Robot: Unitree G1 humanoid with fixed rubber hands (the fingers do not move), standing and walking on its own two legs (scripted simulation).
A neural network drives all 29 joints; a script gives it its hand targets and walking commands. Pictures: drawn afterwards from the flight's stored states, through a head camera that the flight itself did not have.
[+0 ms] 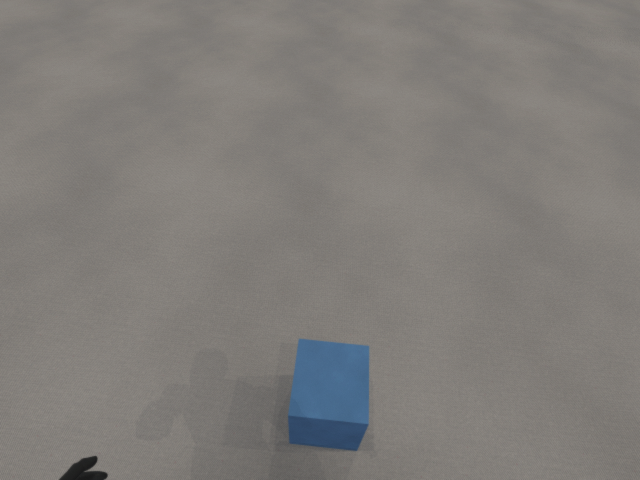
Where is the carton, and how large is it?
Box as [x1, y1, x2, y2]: [288, 339, 368, 450]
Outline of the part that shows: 299,339 288,412 289,443 356,450 368,424 368,346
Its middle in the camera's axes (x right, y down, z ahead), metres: +0.02 +0.44 +1.12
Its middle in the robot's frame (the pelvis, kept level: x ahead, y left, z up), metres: +0.48 -0.04 -0.65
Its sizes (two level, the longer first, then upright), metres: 0.210 0.200 0.250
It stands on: the floor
